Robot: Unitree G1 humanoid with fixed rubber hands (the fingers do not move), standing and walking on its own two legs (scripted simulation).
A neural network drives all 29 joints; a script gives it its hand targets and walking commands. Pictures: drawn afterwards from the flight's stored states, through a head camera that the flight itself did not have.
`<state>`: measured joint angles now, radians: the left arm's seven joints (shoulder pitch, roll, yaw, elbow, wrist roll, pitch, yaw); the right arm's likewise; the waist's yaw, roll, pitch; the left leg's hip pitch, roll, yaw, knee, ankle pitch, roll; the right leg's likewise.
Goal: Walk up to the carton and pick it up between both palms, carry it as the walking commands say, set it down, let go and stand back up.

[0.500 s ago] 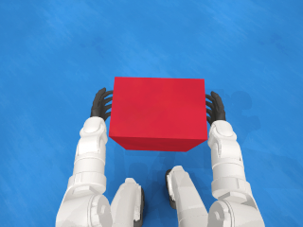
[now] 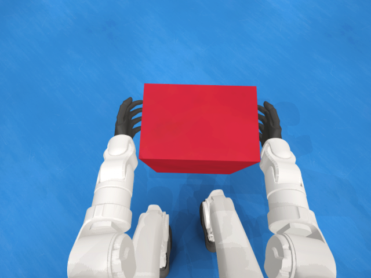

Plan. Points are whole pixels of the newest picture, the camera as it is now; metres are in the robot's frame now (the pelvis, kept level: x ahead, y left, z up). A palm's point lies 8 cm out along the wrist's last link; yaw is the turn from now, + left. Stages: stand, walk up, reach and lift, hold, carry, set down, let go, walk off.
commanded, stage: set down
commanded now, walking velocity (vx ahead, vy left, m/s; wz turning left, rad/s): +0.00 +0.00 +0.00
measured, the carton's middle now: (196, 138) +0.42 -0.06 -0.16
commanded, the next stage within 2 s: none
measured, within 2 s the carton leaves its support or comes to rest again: neither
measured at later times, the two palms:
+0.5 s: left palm (133, 137) +0.43 +0.10 -0.16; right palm (254, 137) +0.40 -0.22 -0.17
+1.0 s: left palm (140, 138) +0.46 +0.10 -0.25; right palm (245, 139) +0.42 -0.22 -0.26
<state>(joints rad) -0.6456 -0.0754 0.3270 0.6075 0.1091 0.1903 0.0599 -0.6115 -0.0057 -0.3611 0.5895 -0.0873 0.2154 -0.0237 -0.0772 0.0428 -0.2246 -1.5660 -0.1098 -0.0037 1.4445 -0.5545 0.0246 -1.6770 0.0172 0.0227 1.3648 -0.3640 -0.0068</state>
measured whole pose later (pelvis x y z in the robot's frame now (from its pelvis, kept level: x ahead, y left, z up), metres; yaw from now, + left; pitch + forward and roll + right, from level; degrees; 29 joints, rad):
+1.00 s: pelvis -0.04 -0.01 -0.15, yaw +3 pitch +43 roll +3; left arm -1.04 0.06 0.34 0.77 0.03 0.21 0.10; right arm -0.99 -0.15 -0.32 0.75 -0.03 0.23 -0.08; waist -0.07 0.06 -0.06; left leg -2.09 -0.14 0.02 1.95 -0.62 -0.01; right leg -2.21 0.00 0.00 1.85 -0.39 -0.03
